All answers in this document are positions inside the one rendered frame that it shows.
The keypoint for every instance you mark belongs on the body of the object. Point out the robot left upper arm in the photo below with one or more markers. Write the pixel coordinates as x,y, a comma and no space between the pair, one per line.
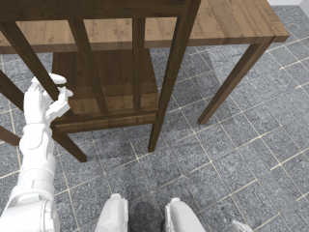
38,216

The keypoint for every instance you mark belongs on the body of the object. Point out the robot right thigh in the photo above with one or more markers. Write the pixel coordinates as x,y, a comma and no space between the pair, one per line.
181,218

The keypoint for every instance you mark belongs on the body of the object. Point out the robot right shin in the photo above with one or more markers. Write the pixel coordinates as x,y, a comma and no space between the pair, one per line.
176,199

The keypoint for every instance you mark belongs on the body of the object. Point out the table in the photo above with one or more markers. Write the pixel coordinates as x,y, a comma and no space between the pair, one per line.
218,22

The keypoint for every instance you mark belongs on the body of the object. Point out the robot right hand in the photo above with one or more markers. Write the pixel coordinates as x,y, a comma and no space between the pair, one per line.
240,227

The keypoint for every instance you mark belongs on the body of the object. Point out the robot left forearm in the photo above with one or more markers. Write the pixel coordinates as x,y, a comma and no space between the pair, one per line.
37,172

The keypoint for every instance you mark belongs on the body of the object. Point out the chair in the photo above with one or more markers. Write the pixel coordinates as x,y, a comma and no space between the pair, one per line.
113,88

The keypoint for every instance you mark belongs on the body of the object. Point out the robot left hand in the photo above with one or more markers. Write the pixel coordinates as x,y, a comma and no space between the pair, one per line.
36,102

